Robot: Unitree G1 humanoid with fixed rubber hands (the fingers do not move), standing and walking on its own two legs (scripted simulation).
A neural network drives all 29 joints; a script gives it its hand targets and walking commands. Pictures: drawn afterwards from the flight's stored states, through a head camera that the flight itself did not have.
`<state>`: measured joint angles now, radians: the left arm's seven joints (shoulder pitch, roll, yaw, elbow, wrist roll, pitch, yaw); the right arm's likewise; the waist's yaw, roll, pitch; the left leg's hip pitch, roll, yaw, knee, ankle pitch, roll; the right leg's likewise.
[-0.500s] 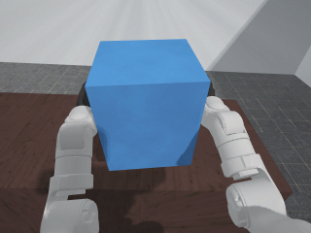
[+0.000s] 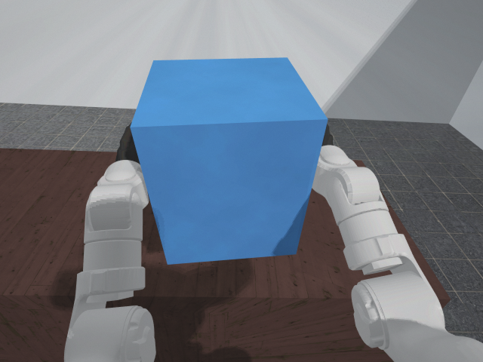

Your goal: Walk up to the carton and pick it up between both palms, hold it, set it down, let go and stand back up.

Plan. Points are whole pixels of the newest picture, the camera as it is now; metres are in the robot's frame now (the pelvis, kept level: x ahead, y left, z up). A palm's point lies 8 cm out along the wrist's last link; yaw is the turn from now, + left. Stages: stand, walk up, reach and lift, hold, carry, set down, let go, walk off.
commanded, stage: hold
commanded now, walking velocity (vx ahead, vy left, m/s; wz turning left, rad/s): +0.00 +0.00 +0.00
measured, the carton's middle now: (227, 160) +0.36 +0.01 +0.22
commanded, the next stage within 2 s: none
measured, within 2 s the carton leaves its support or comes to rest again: neither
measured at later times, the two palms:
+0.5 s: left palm (132, 167) +0.35 +0.16 +0.21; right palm (320, 153) +0.37 -0.14 +0.23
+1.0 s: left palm (132, 166) +0.36 +0.16 +0.21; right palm (320, 153) +0.37 -0.14 +0.23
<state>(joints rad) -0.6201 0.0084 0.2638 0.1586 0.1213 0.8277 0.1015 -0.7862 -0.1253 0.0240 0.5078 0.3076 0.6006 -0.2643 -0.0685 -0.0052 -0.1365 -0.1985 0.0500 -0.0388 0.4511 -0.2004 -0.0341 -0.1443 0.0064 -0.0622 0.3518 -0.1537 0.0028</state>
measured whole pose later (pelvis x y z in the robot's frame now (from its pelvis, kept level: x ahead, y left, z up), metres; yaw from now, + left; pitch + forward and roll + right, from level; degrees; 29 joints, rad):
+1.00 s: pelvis +0.01 +0.00 +0.00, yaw +0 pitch -3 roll -2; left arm -0.60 0.00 0.27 0.12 0.12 0.83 0.09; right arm -0.75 -0.12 0.02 0.45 0.31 0.62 -0.28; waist -0.07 0.00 -0.13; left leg -0.18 0.05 -0.04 0.44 -0.21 -0.04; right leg -0.13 0.01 -0.06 0.35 -0.17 0.00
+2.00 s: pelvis +0.00 +0.00 +0.00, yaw +0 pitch -3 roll -1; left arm -0.64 0.01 0.27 0.17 0.13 0.82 0.09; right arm -0.79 -0.11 0.00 0.50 0.29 0.60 -0.27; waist -0.06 -0.01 -0.13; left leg -0.20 0.05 -0.05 0.44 -0.19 -0.04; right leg -0.15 0.01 -0.06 0.36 -0.16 0.00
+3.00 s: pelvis +0.01 +0.00 +0.00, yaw +0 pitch -3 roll -1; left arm -0.61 0.00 0.27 0.13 0.13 0.83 0.09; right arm -0.75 -0.11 0.01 0.45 0.30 0.62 -0.27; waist -0.07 -0.01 -0.13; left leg -0.18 0.04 -0.04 0.44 -0.20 -0.03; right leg -0.13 0.00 -0.06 0.35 -0.16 0.00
